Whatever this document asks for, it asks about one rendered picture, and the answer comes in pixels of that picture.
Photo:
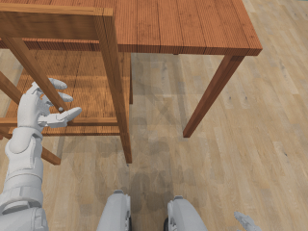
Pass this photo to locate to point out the table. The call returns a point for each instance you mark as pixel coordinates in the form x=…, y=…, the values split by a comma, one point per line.
x=192, y=27

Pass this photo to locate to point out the right robot shin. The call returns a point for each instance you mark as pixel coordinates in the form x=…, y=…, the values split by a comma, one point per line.
x=174, y=228

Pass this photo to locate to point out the chair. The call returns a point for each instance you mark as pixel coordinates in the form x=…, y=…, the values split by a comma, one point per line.
x=100, y=82

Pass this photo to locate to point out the robot left thigh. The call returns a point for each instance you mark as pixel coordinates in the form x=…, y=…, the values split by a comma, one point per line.
x=116, y=211

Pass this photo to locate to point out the robot right hand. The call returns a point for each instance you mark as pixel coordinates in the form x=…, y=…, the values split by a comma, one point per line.
x=246, y=221

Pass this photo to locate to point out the robot left upper arm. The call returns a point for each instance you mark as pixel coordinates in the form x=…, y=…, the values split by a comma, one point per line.
x=32, y=219

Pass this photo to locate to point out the robot left hand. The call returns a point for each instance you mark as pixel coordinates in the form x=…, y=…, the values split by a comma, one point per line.
x=31, y=107

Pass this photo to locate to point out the robot left forearm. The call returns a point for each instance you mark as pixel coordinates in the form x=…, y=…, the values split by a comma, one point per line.
x=22, y=186

